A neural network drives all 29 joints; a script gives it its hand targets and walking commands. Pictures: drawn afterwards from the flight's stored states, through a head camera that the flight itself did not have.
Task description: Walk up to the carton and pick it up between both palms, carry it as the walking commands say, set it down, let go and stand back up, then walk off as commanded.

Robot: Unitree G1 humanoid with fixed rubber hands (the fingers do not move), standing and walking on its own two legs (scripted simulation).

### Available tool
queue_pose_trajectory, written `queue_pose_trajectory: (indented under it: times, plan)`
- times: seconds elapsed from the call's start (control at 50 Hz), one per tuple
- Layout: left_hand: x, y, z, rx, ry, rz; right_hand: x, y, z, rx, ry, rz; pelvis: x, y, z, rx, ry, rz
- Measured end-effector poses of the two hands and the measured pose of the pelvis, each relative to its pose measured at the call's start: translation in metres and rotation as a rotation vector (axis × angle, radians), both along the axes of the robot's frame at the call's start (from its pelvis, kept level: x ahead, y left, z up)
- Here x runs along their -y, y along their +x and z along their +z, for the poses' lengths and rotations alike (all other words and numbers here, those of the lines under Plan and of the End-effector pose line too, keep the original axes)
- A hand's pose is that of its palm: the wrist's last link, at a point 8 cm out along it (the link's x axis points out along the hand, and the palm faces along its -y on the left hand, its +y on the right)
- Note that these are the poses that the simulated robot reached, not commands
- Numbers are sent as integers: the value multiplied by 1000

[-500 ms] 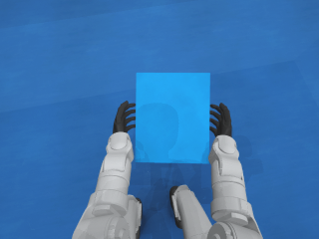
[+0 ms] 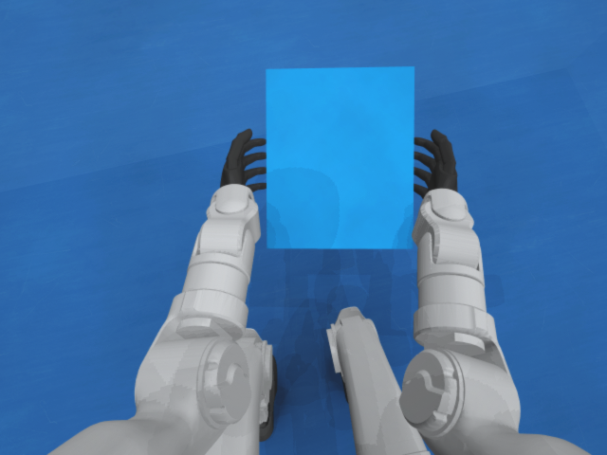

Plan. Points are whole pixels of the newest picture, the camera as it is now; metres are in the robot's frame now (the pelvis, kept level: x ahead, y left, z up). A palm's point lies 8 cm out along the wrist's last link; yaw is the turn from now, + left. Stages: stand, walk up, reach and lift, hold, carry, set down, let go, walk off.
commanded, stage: set down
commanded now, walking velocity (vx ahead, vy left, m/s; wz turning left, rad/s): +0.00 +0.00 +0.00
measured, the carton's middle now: (335, 171) +0.49 -0.10 -0.14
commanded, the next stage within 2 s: none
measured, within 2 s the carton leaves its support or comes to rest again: neither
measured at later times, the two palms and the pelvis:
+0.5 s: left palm (252, 189) +0.48 +0.03 -0.16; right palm (419, 199) +0.43 -0.23 -0.15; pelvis +0.00 +0.00 -0.06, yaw +0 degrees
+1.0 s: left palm (265, 197) +0.51 +0.02 -0.27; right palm (397, 211) +0.45 -0.23 -0.28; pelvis -0.05 -0.01 -0.14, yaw +2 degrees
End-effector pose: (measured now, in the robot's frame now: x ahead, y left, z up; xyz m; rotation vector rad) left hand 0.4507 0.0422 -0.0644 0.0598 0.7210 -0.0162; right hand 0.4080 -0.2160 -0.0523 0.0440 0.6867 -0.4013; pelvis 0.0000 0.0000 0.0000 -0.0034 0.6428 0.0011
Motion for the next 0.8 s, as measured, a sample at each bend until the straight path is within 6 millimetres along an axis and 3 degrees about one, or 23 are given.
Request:
queue_pose_trajectory:
  times: [0.1, 0.3, 0.46, 0.62, 0.8]
  plan:
    - [0, 8, -14, 12, -34, 13, 1, 8, -11, 14, 6, -1, -5, 2, -10, -31, -4, -2]
    - [-15, 21, -54, -9, 23, 44, -12, 18, -63, -31, 62, 57, -9, 6, -29, -95, -20, 16]
    - [6, 32, -88, 9, -11, 13, 5, 23, -92, -29, 14, 13, -6, 6, -51, -142, -28, 23]
    - [22, 38, -112, 41, -5, 10, 21, 24, -125, -6, 50, -9, 3, -7, -73, -118, -9, 7]
    - [12, 51, -149, 28, 51, 9, 5, 36, -170, -43, 41, -42, 14, -26, -102, -48, 14, 14]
